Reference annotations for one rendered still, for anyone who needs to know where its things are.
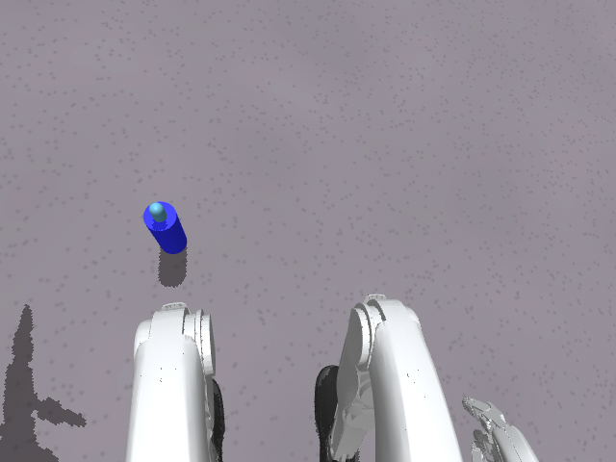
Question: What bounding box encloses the right robot foot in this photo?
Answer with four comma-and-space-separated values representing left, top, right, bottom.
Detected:
315, 366, 355, 462

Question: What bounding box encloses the right robot hand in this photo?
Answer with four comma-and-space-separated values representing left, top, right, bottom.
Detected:
462, 398, 539, 462

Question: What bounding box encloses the bottle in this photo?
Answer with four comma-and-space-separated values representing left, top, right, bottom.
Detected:
143, 201, 187, 254

